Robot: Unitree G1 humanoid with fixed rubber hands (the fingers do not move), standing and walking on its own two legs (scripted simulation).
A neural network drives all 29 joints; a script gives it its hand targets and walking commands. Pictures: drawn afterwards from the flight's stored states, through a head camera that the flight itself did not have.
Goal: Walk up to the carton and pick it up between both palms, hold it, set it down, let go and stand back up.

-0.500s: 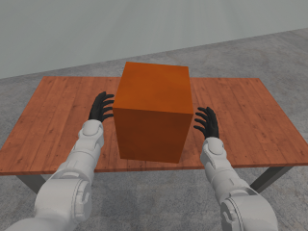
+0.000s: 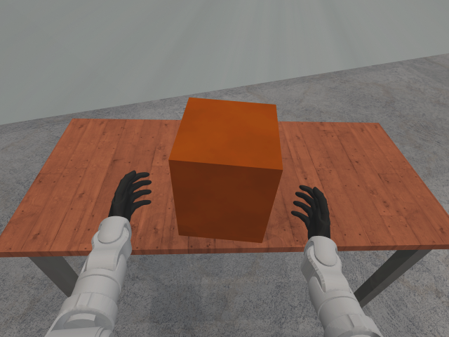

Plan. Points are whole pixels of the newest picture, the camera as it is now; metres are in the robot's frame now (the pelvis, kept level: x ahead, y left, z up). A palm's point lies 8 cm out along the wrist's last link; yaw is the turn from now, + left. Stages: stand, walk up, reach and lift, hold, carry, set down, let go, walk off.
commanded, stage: set down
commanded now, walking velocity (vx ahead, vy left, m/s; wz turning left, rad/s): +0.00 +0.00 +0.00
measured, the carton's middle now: (226, 171) +0.46 -0.03 +0.03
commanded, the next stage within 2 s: none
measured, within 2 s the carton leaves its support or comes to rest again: neither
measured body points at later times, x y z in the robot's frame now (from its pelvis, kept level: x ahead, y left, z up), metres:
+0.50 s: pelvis +0.02 +0.00 +0.00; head +0.00 +0.01 +0.45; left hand +0.28 +0.21 +0.04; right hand +0.24 -0.21 +0.03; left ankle +0.01 +0.13 -0.74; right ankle +0.04 -0.13 -0.74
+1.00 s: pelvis +0.02 +0.00 +0.00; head +0.01 +0.00 +0.45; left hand +0.24 +0.22 +0.02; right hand +0.21 -0.20 +0.02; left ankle +0.01 +0.13 -0.74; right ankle +0.04 -0.13 -0.74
